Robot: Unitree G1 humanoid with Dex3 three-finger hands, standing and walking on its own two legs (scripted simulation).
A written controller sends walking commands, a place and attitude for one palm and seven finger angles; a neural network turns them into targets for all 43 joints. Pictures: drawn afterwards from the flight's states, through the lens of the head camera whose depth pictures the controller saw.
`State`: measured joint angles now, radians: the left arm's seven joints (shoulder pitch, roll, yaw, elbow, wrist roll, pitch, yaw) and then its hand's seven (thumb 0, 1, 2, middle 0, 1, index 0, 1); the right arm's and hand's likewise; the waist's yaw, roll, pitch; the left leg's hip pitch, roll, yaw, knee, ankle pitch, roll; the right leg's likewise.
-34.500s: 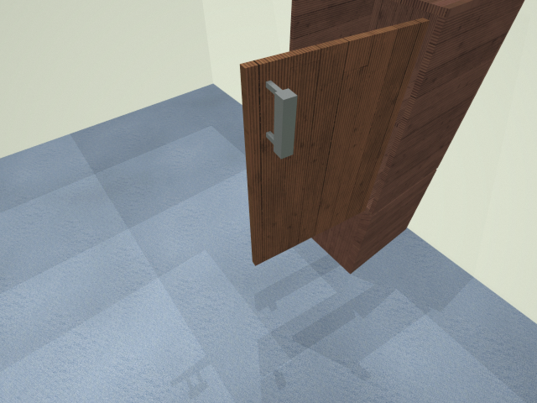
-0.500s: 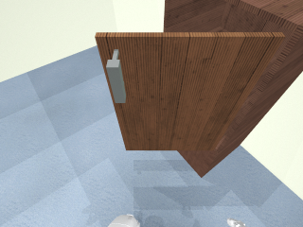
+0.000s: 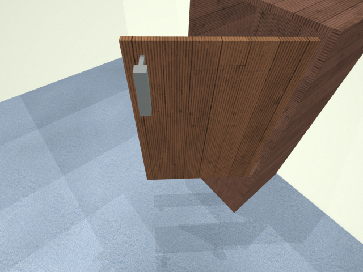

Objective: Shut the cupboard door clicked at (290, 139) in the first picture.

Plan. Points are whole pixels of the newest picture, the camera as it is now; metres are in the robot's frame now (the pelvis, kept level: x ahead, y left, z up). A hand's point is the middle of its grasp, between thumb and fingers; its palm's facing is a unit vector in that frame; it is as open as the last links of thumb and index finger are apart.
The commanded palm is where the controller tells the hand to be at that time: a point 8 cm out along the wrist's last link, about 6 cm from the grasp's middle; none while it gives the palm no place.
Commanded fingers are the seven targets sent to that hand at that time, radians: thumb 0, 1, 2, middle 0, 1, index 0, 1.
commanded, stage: come to a stop and stand still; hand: left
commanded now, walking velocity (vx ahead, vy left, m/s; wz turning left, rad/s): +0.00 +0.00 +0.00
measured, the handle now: (144, 86) +0.47 +0.11 +0.16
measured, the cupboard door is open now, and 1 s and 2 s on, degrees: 53 53 53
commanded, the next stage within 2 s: look again from close up in 0.44 s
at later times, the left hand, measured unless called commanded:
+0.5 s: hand out of the picture -0.03 +0.14 -0.17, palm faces +0.06 -0.98 -0.16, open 7.3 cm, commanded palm none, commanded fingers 0.00 0.90 0.90 -0.20 -0.30 -0.20 -0.30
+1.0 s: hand out of the picture -0.01 +0.21 -0.17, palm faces +0.02 -0.97 -0.23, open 7.4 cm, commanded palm none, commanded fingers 0.00 0.90 0.90 -0.20 -0.30 -0.20 -0.30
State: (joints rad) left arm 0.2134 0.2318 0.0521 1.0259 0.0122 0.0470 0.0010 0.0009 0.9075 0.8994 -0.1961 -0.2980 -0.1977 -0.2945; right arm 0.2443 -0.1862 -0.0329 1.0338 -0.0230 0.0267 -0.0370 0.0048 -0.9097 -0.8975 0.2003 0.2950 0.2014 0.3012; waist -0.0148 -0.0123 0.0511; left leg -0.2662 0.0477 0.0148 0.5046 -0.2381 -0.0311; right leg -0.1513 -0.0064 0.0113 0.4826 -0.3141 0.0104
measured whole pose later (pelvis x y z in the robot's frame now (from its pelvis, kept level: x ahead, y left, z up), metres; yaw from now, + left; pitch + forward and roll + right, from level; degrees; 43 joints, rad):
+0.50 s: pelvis -0.01 -0.02 +0.01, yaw +2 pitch -2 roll +0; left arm 0.29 0.14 0.01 1.15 0.00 0.01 0.02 0.00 0.91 0.90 -0.20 -0.30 -0.20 -0.29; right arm 0.29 -0.13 0.00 1.15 -0.02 0.01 -0.03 0.01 -0.91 -0.90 0.20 0.29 0.20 0.30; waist -0.01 0.00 0.05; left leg -0.19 0.06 -0.01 0.41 -0.18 -0.05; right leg -0.08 0.03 -0.02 0.38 -0.27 -0.03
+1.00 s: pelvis -0.02 +0.02 +0.00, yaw +0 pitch -1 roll +0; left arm 0.29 0.19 0.00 1.06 0.02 -0.01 0.03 0.00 0.91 0.90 -0.20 -0.30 -0.20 -0.29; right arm 0.27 -0.18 0.00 1.05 -0.02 -0.02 -0.01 0.01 -0.93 -0.90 0.20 0.29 0.20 0.30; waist 0.01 0.00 0.01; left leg -0.26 -0.01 0.04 0.51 -0.23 0.02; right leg -0.18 -0.04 0.03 0.52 -0.32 0.03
